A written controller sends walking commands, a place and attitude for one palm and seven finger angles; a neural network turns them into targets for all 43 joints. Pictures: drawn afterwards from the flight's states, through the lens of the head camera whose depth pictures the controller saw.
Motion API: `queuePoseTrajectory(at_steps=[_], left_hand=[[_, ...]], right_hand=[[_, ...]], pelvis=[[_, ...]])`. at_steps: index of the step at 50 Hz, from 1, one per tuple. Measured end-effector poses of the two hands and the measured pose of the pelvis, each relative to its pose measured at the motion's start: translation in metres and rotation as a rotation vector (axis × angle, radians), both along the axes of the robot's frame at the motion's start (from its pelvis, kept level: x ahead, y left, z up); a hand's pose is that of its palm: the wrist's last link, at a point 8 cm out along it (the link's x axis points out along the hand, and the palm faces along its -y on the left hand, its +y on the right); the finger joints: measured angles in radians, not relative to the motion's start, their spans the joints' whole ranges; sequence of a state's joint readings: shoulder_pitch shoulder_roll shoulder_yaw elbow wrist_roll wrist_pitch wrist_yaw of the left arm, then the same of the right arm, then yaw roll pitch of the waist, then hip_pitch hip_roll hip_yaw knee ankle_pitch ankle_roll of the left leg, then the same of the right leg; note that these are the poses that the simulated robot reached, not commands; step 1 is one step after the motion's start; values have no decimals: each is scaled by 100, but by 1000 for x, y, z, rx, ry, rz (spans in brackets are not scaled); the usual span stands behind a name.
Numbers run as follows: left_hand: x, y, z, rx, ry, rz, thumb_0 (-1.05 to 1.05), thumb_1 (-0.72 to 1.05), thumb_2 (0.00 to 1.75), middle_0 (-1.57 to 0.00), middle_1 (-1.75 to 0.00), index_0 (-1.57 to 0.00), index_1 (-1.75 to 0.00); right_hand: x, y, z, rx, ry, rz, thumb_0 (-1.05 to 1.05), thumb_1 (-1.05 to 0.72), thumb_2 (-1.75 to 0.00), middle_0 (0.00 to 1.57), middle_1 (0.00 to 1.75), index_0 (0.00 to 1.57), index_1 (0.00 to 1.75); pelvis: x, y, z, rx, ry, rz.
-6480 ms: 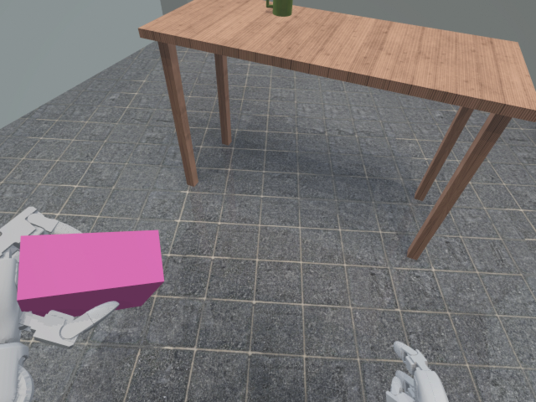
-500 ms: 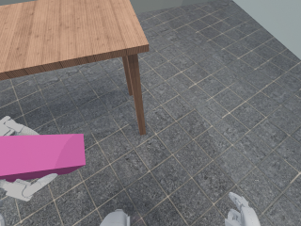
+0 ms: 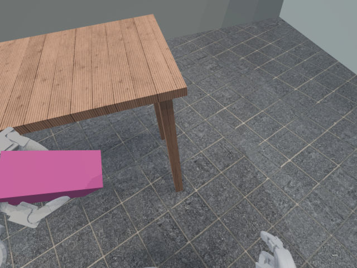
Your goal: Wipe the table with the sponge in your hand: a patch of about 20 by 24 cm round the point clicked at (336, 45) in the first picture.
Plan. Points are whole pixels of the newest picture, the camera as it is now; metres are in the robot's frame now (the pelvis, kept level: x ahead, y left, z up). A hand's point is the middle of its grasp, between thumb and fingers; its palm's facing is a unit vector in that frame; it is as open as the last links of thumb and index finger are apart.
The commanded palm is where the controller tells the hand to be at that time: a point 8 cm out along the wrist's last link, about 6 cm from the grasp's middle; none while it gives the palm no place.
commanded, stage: take the last steps up to it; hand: left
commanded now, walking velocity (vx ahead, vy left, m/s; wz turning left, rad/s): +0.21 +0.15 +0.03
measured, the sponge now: (65, 177) +0.23 +0.20 +0.16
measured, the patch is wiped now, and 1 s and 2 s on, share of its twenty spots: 0.00 0.00 0.00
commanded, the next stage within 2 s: come to a stop and stand still in 0.24 s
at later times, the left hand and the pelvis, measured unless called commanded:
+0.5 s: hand (15, 121) +0.33 +0.32 +0.19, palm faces +0.40 -0.82 -0.41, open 10.2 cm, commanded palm +0.26 +0.34 +0.20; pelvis +0.09 +0.07 +0.01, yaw -1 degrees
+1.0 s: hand (62, 155) +0.28 +0.22 +0.16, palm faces +0.26 -0.89 -0.37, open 10.2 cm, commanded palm +0.23 +0.27 +0.20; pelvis +0.04 +0.01 +0.01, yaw -5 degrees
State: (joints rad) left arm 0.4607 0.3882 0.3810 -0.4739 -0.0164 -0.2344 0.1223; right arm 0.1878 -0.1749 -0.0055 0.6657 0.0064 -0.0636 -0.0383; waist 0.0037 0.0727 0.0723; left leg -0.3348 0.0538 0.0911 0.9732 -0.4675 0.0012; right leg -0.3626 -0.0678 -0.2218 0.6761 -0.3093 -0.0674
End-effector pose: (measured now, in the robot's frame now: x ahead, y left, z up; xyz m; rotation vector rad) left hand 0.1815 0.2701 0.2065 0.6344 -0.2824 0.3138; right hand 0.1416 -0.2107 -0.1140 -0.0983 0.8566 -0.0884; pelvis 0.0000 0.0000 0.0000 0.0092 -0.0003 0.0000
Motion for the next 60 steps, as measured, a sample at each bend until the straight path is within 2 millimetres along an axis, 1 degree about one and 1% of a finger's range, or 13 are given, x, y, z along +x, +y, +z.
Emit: queuePoseTrajectory(at_steps=[6, 13, 18, 23, 28, 32, 38, 40, 42, 45, 50, 54, 60], left_hand=[[26, 12, -18, -86, 73, 52, -1, -50, 101, -70, -137, -73, -136], [57, 18, 1, -61, 4, -68, -1, -50, 101, -70, -137, -73, -136], [80, 52, 11, -18, -127, -103, -1, -50, 101, -70, -137, -73, -136], [103, 85, 4, -71, -128, -33, -1, -50, 101, -70, -137, -73, -136], [102, 76, -1, -144, -69, -43, -1, -50, 101, -70, -137, -73, -136], [94, 55, 5, -136, -34, -84, -1, -50, 101, -70, -137, -73, -136], [88, 39, 19, 19, -21, -48, -1, -50, 101, -70, -137, -73, -136], [96, 49, 31, 88, -58, -20, -1, -50, 101, -70, -137, -73, -136], [99, 59, 32, 50, -77, 31, -1, -50, 101, -70, -137, -73, -136], [91, 50, 14, -47, -45, 48, -1, -50, 101, -70, -137, -73, -136], [62, -1, -34, -218, 55, -97, -1, -50, 101, -70, -137, -73, -136], [46, -16, -39, -249, 44, -150, -1, -50, 101, -71, -137, -73, -136], [43, -1, -1, -149, -122, -116, -1, -50, 101, -71, -137, -73, -136]], right_hand=[[28, -21, 19, -74, 26, -2, 1, -90, -90, 20, 30, 20, 30], [61, -24, 51, -187, -19, -18, 1, -90, -90, 20, 30, 20, 30], [87, 0, 54, -217, -87, -82, 1, -90, -90, 20, 30, 20, 30], [100, 47, 56, -130, -90, -48, 1, -90, -90, 20, 30, 19, 30], [105, 81, 57, -51, -95, 31, 1, -90, -90, 20, 30, 20, 30], [104, 88, 53, -15, -102, 67, 1, -90, -90, 20, 30, 20, 30], [96, 61, 36, 4, -117, 76, 1, -90, -90, 21, 30, 20, 30], [87, 44, 28, -19, -96, 92, 1, -90, -90, 21, 30, 20, 30], [76, 24, 28, -33, -89, 73, 1, -90, -90, 21, 30, 20, 30], [59, -7, 37, -65, -118, 19, 1, -90, -90, 21, 30, 20, 30], [27, -45, 59, -172, -125, -50, 1, -90, -90, 20, 30, 20, 30], [10, -56, 78, -248, -116, -45, 1, -90, -90, 20, 30, 19, 30], [6, -51, 80, -237, -152, -25, 1, -90, -90, 20, 30, 19, 30]], pelvis=[[23, 5, 14, 27, 5, -4], [52, 28, 20, 36, 9, -6], [78, 58, 5, 18, -6, -23], [89, 67, 11, -8, -2, -19], [94, 68, 18, -20, 2, -31], [91, 62, 19, -23, -5, -37], [78, 37, 12, -5, -13, -49], [67, 28, 9, -9, -24, -45], [59, 20, 11, -3, -36, -48], [51, 16, 12, 3, -39, -71], [43, 7, 14, 0, -56, -89], [35, -2, 18, -6, -62, -89], [17, -5, 18, -21, -86, -97]])
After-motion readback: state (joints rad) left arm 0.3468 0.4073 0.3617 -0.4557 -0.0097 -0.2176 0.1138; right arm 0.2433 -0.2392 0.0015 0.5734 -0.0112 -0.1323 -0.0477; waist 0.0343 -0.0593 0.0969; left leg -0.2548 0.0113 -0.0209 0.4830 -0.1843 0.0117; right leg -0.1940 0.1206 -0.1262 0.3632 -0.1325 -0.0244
